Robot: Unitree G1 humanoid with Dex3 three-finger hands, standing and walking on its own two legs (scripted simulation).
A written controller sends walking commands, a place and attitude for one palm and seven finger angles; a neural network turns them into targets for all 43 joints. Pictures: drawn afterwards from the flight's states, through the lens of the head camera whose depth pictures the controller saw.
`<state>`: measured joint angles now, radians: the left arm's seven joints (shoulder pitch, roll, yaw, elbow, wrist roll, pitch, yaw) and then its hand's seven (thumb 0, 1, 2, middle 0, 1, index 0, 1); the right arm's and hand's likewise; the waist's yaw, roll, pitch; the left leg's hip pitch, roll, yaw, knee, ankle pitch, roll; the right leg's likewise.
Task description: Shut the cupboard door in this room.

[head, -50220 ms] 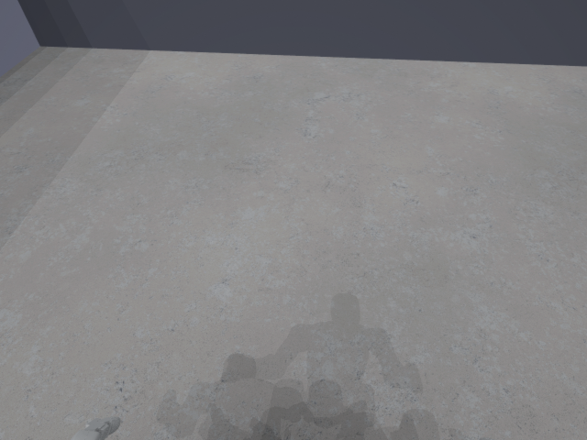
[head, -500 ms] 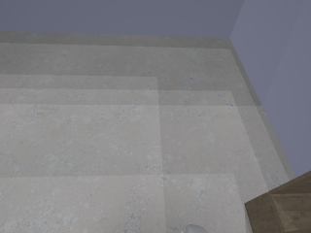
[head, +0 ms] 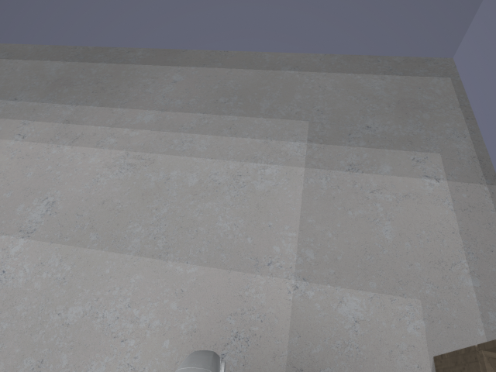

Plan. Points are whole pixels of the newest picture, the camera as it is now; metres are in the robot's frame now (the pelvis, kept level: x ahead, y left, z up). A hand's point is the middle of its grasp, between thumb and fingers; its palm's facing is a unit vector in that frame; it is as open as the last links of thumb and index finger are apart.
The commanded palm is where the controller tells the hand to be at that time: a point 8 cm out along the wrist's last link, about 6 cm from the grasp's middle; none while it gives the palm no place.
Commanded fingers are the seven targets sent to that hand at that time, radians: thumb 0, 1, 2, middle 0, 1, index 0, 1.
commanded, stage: turn or walk to find it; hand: left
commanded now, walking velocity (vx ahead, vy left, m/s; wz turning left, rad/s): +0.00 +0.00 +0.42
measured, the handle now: out of the picture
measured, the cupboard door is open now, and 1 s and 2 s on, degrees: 57 44 44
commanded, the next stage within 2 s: none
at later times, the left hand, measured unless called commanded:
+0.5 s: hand out of the picture +0.07 +0.22 -0.17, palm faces +0.18 -0.96 -0.23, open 7.4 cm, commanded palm none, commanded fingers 0.00 0.90 0.90 -0.20 -0.30 -0.20 -0.30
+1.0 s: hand out of the picture -0.07 +0.17 -0.16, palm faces +0.41 -0.87 -0.29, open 7.3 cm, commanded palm none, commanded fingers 0.00 0.90 0.90 -0.20 -0.30 -0.20 -0.30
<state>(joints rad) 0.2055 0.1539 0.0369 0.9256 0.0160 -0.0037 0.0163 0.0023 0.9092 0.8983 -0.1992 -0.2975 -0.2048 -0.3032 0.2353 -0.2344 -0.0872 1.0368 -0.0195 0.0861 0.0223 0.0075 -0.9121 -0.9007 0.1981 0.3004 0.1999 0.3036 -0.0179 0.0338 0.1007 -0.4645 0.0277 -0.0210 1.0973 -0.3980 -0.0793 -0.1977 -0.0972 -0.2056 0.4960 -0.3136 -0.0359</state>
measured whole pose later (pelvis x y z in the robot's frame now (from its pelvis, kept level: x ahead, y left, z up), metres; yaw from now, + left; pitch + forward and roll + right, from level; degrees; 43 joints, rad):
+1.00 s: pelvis -0.02 -0.04 +0.00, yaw +24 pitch +0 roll +2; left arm 0.25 0.19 0.06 0.96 0.02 0.01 0.02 0.00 0.91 0.90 -0.20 -0.30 -0.20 -0.30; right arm 0.29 -0.26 -0.10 1.10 0.00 0.08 0.02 0.01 -0.91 -0.90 0.20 0.30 0.20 0.30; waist -0.01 0.03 0.12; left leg -0.38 0.04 0.03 0.89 -0.45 -0.07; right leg -0.23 -0.12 -0.26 0.53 -0.30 -0.03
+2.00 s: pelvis -0.04 -0.02 -0.02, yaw +51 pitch +1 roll +1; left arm 0.33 0.25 0.07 0.99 0.01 0.03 0.01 0.01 0.90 0.90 -0.20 -0.30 -0.20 -0.30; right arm 0.07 -0.23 -0.05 0.93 -0.02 0.03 0.01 0.01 -0.91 -0.90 0.20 0.30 0.20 0.30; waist 0.05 -0.06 0.13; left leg -0.29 -0.01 0.08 0.60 -0.32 0.02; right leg -0.27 -0.16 -0.22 0.76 -0.48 0.04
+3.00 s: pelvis +0.00 +0.01 -0.02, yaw +77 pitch +1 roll +1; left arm 0.31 0.24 0.07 0.99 0.01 0.03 0.01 0.00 0.90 0.90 -0.20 -0.30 -0.20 -0.30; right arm 0.08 -0.22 -0.06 0.94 -0.02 0.03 0.02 0.01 -0.91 -0.90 0.19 0.30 0.20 0.30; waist 0.05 -0.06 0.10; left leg -0.28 0.00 0.09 0.60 -0.32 0.02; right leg -0.27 -0.16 -0.27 0.73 -0.46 0.03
